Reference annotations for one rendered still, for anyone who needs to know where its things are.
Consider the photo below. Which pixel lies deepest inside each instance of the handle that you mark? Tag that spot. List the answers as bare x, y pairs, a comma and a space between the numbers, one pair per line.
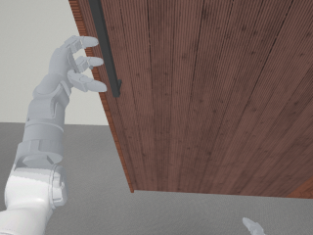
102, 33

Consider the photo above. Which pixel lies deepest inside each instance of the wardrobe door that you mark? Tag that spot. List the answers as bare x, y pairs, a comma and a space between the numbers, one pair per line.
216, 96
306, 187

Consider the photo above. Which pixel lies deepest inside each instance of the robot right hand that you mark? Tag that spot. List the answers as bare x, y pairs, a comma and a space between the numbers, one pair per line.
253, 227

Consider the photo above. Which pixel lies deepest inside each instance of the robot left hand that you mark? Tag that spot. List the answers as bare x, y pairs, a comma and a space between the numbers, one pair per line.
63, 63

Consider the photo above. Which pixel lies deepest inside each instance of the left robot upper arm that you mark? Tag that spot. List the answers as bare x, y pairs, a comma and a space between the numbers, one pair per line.
33, 194

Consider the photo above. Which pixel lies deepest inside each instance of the left robot forearm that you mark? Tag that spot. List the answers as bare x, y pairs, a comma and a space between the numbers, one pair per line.
44, 126

